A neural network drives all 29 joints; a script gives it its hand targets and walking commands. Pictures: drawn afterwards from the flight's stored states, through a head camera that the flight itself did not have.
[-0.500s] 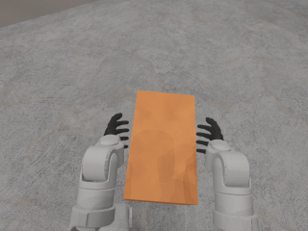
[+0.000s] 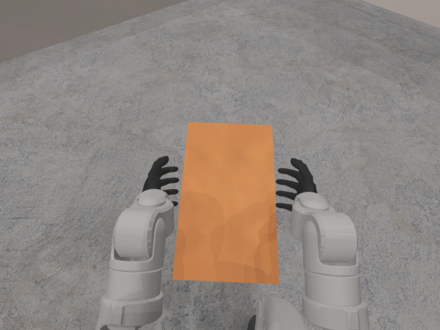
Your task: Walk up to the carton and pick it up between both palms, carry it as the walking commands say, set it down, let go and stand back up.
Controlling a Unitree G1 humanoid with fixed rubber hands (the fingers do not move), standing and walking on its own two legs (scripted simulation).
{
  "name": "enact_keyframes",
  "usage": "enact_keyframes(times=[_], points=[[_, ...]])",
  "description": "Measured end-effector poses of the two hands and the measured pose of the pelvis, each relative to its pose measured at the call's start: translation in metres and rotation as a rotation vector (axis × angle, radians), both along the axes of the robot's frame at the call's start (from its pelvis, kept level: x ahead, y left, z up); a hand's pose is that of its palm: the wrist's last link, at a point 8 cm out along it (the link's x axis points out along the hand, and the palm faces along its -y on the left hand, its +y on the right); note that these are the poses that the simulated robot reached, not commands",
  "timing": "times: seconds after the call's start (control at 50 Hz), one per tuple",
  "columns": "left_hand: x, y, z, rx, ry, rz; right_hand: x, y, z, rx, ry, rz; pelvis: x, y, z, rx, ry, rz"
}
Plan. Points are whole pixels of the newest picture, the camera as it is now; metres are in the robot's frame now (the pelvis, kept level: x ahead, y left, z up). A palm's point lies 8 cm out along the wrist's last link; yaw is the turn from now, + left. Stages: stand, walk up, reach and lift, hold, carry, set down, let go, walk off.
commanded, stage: carry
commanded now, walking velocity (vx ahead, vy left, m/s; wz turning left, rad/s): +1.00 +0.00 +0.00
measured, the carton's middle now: (226, 203) +0.34 +0.00 -0.01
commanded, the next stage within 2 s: none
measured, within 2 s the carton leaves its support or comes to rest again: neither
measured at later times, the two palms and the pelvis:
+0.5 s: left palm (198, 40) +0.82 +0.09 +0.08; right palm (283, 46) +0.83 -0.16 +0.07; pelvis +0.53 -0.04 -0.01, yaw +2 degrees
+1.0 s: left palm out of the picture +1.32 +0.10 +0.08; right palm out of the picture +1.34 -0.14 +0.09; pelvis +1.03 -0.04 -0.01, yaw +0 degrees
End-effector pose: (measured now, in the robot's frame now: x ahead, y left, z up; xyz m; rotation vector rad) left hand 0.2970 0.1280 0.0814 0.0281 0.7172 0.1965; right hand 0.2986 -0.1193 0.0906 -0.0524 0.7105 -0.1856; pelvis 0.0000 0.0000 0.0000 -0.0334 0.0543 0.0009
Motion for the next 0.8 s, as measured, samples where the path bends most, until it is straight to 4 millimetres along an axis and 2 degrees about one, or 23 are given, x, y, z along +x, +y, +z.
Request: enact_keyframes(times=[0.08,0.18,0.26,0.34,0.44,0.52,0.66,0.72,0.8], points=[[0.088,-0.001,-0.002,-0.005,-0.052,0.050,0.099,0.000,-0.001,-0.004,-0.050,0.037,0.093,-0.014,-0.015,-0.026,-0.007,0.014],[0.202,-0.012,-0.017,-0.008,-0.078,0.101,0.229,-0.010,-0.023,-0.006,-0.069,0.085,0.221,-0.039,-0.044,-0.013,-0.037,0.045],[0.278,-0.023,-0.026,0.001,0.028,0.097,0.304,-0.021,-0.037,0.002,0.034,0.074,0.291,-0.048,-0.030,-0.005,-0.016,0.071],[0.348,-0.029,-0.024,0.013,0.091,0.085,0.372,-0.028,-0.037,0.014,0.097,0.082,0.363,-0.052,-0.012,0.024,-0.012,0.080],[0.451,-0.034,-0.007,0.016,0.040,0.055,0.468,-0.034,-0.026,0.033,0.048,0.062,0.462,-0.048,-0.003,0.062,-0.011,0.053],[0.545,-0.036,0.001,0.013,-0.029,0.022,0.555,-0.037,-0.018,0.044,-0.022,0.022,0.551,-0.039,-0.010,0.094,-0.007,0.028],[0.722,-0.024,-0.011,0.025,-0.068,-0.040,0.716,-0.026,-0.022,0.049,-0.072,-0.037,0.726,-0.010,-0.035,0.081,-0.034,-0.037],[0.784,-0.022,-0.015,0.012,-0.007,-0.030,0.774,-0.022,-0.021,0.025,-0.011,-0.046,0.778,-0.007,-0.023,0.085,-0.011,-0.050],[0.852,-0.022,-0.010,0.005,0.048,-0.046,0.843,-0.022,-0.016,0.011,0.046,-0.057,0.846,-0.005,-0.003,0.044,-0.005,-0.047]])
